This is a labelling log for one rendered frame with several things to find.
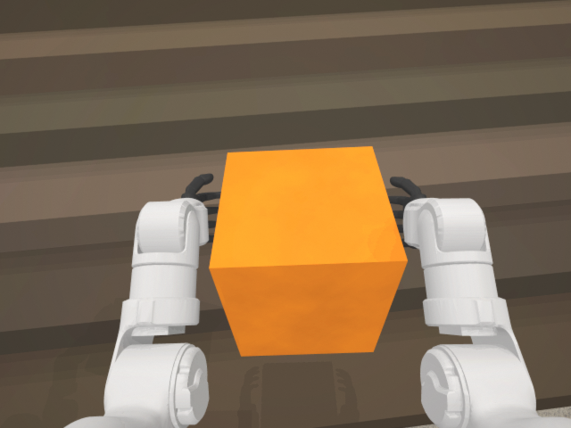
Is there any robot right hand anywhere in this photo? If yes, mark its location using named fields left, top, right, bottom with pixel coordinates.
left=388, top=177, right=426, bottom=249

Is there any carton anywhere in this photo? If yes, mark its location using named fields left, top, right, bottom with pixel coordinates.
left=209, top=146, right=408, bottom=357

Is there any robot left hand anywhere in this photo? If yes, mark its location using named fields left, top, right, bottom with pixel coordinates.
left=181, top=174, right=221, bottom=243

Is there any robot left upper arm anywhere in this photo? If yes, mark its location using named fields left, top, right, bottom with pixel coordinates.
left=64, top=343, right=209, bottom=428

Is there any robot right upper arm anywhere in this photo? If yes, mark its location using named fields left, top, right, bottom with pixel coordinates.
left=420, top=344, right=571, bottom=428

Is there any robot right forearm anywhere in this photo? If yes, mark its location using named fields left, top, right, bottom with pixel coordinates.
left=403, top=198, right=536, bottom=409

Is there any robot left forearm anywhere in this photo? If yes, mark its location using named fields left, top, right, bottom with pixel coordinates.
left=104, top=198, right=209, bottom=412

